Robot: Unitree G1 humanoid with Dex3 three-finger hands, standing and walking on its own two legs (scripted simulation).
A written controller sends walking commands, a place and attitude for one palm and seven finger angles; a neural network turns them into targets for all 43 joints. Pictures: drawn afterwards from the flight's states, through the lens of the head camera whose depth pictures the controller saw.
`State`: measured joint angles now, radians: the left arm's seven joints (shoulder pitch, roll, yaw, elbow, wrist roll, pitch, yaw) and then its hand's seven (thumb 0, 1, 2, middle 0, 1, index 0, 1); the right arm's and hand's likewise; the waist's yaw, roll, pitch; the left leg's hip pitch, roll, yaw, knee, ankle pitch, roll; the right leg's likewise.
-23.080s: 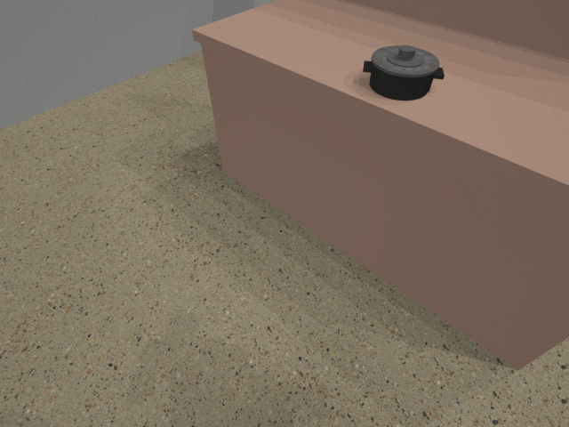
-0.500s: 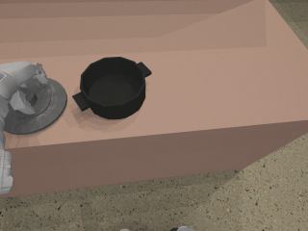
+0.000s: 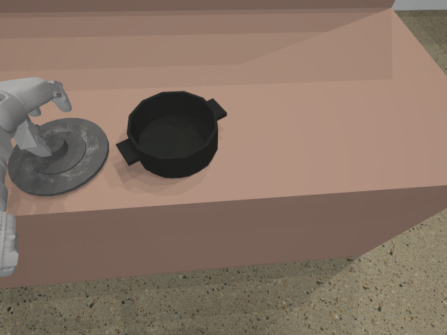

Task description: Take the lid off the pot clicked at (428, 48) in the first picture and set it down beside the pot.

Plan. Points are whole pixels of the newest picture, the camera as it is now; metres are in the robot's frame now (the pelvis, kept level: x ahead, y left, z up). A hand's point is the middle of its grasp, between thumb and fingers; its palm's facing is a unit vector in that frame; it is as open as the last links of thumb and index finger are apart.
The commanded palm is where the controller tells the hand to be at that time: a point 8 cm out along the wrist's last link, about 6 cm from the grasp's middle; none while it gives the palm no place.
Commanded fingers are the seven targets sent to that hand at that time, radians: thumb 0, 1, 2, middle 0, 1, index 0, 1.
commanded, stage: raise the empty hand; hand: left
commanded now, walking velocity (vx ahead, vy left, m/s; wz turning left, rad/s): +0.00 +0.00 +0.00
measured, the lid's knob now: (54, 146) +0.47 +0.32 +0.03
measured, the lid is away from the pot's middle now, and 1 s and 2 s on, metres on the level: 0.23 0.23 0.23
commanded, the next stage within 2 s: draw the hand back to the body in 0.88 s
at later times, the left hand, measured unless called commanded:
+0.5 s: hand (12, 106) +0.45 +0.31 +0.15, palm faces -0.37 -0.08 -0.93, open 11.0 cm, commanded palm +0.47 +0.31 +0.22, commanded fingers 0.00 -0.00 0.63 -0.34 -0.87 -0.34 -0.87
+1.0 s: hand (7, 81) +0.46 +0.30 +0.19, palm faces -0.33 -0.07 -0.94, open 11.1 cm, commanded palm +0.46 +0.30 +0.25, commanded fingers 0.00 -0.00 0.63 -0.34 -0.87 -0.34 -0.87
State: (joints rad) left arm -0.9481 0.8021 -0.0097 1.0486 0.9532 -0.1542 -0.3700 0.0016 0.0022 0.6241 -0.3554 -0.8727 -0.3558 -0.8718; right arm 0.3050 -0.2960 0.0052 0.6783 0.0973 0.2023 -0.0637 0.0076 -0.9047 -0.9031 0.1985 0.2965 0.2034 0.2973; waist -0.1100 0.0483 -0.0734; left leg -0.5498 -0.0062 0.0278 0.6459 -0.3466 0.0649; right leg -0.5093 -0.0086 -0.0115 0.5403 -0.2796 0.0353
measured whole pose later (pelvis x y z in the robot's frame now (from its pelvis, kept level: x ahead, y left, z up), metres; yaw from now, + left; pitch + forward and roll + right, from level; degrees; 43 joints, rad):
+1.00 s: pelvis +0.00 +0.00 +0.01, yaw +1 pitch +10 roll -2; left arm -1.08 0.80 -0.08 0.97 0.93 -0.05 -0.49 0.00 0.00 0.62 -0.36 -0.87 -0.36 -0.87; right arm 0.30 -0.30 0.01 0.67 0.10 0.20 -0.03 0.01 -0.91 -0.90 0.20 0.30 0.20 0.30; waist -0.09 0.06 -0.04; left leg -0.41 -0.03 0.02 0.51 -0.28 0.07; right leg -0.37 -0.03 -0.02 0.42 -0.23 0.04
